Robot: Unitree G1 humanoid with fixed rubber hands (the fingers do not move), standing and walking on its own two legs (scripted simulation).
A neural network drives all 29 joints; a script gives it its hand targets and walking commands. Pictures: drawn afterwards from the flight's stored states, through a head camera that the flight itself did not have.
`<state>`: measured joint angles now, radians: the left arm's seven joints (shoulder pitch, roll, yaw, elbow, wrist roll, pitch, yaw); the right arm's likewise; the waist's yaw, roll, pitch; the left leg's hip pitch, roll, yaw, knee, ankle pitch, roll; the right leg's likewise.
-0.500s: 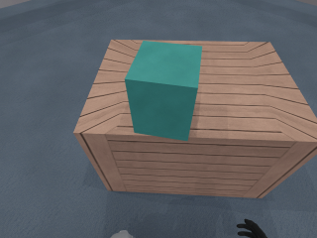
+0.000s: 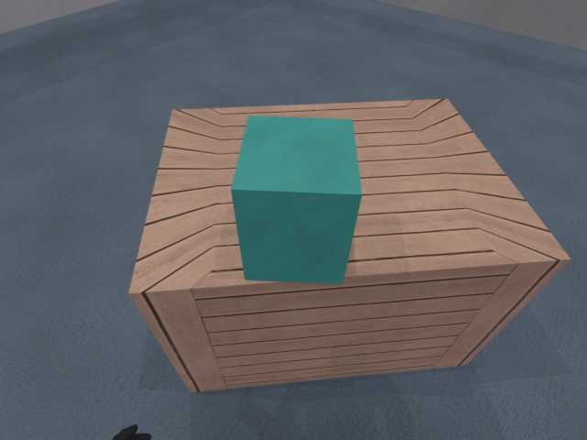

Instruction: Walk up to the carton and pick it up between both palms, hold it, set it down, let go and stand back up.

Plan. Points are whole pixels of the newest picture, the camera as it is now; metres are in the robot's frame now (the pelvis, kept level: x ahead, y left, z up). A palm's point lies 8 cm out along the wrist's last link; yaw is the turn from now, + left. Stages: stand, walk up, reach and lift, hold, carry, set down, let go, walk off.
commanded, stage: walk up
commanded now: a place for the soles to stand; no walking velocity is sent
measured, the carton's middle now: (296, 202) +0.57 -0.01 -0.02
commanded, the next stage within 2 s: none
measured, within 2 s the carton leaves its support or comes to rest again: neither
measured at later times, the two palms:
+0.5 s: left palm out of the picture +0.12 +0.25 -0.10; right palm out of the picture +0.07 -0.27 -0.11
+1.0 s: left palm out of the picture +0.13 +0.24 -0.11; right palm out of the picture +0.14 -0.29 -0.11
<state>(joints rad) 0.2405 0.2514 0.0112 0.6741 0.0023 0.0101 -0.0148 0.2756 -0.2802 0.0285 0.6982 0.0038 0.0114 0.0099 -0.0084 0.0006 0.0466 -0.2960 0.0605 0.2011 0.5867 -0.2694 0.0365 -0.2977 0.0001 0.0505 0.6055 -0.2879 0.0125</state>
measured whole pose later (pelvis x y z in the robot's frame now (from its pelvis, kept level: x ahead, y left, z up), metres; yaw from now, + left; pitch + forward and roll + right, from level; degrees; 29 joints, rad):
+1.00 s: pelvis +0.12 -0.03 +0.00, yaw -4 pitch -3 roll -1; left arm 0.44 0.26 0.04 0.78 0.05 -0.02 -0.01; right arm 0.42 -0.27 -0.04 0.70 -0.03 0.00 0.03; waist 0.04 0.03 0.08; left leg -0.49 0.07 0.01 0.79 -0.31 0.00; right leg -0.10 0.00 -0.09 0.53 -0.39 -0.02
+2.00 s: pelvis +0.19 -0.07 +0.00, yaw +9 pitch -2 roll -1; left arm 0.29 0.28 0.00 0.72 0.00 0.02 -0.01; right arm 0.24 -0.26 -0.01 0.68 0.01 0.02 0.03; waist 0.02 0.00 0.03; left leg -0.28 -0.03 -0.07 0.62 -0.30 0.01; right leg -0.29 -0.09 -0.13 0.58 -0.25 0.02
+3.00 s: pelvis +0.13 +0.00 +0.00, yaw +6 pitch -2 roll +1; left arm 0.32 0.25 0.02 0.69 0.01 0.01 -0.02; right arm 0.23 -0.27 0.00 0.70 -0.01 0.02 0.01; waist 0.01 0.00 0.02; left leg -0.27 0.04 0.14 0.59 -0.30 0.02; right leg -0.30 0.05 0.09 0.61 -0.28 -0.01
